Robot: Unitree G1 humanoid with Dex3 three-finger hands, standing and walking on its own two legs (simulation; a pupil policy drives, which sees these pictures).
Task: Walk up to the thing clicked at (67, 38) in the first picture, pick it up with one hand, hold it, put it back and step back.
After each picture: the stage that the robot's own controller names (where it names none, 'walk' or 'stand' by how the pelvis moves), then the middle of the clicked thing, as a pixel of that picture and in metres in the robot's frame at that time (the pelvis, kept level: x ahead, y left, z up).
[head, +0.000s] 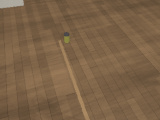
stand; (66, 37) +1.49 +0.13 -0.72
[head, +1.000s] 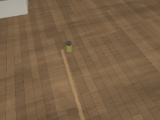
walk; (69, 46) +1.36 +0.19 -0.72
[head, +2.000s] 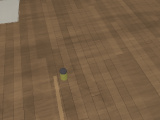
walk; (63, 74) +0.88 +0.19 -0.71
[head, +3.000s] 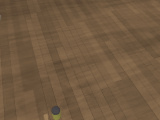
walk; (56, 113) +0.54 +0.15 -0.70
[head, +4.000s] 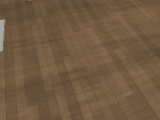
stand; out of the picture +0.37 +0.14 -0.71
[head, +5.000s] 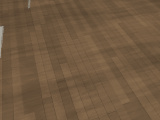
stand; out of the picture +0.36 +0.14 -0.72
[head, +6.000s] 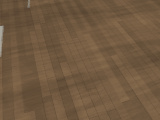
stand; out of the picture +0.37 +0.15 -0.73
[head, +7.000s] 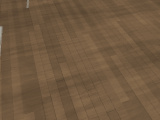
stand; out of the picture +0.36 +0.15 -0.73
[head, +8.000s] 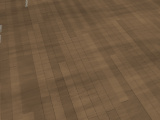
stand; out of the picture +0.35 +0.15 -0.73
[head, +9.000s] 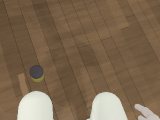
go down; (37, 74) +0.42 +0.17 -0.41
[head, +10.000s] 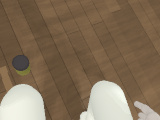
go down; (22, 65) +0.43 +0.20 -0.32
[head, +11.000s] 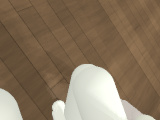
close in; out of the picture +0.42 +0.25 -0.23
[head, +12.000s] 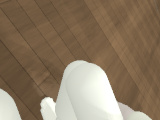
close; out of the picture +0.41 +0.26 -0.22
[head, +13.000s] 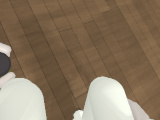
lift; out of the picture +0.35 +0.25 -0.11
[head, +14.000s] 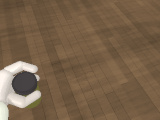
hold; (28, 90) +0.32 +0.16 +0.04
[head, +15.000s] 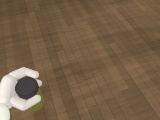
hold; (31, 95) +0.32 +0.17 +0.01
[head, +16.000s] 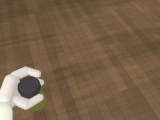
hold; (33, 94) +0.32 +0.16 +0.01
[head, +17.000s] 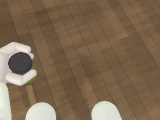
crouch; (24, 68) +0.39 +0.18 -0.07
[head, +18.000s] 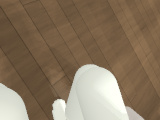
lower; out of the picture +0.41 +0.26 -0.22
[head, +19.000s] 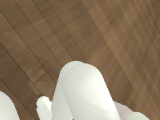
lower; out of the picture +0.42 +0.28 -0.23
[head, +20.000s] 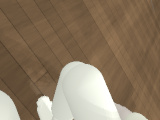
lower; out of the picture +0.42 +0.28 -0.24
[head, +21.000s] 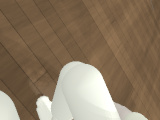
lower; out of the picture +0.42 +0.28 -0.24
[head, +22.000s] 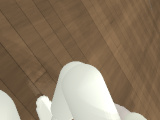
loosen; out of the picture +0.42 +0.28 -0.24
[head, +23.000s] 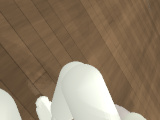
withdraw; out of the picture +0.41 +0.27 -0.24
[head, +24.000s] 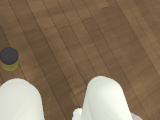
stand; (9, 59) +0.43 +0.23 -0.28
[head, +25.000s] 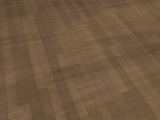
stand; out of the picture +0.38 +0.13 -0.65
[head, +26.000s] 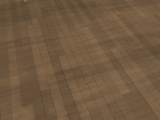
stand; out of the picture +0.39 +0.15 -0.67
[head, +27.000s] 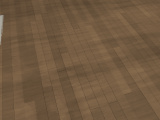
stand; out of the picture +0.39 +0.14 -0.67
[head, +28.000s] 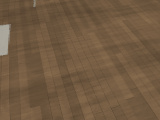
walk; out of the picture +0.41 +0.13 -0.72
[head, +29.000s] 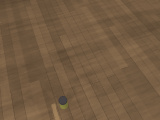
walk; (63, 102) +0.52 +0.14 -0.70
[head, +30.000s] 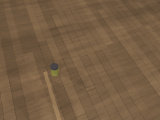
walk; (54, 69) +0.79 +0.16 -0.70
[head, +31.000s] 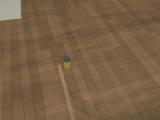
stand; (67, 62) +1.07 +0.14 -0.70
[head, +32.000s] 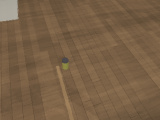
stand; (65, 63) +1.06 +0.13 -0.72
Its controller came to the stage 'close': yes
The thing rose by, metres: 0.71
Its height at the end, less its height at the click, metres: +0.00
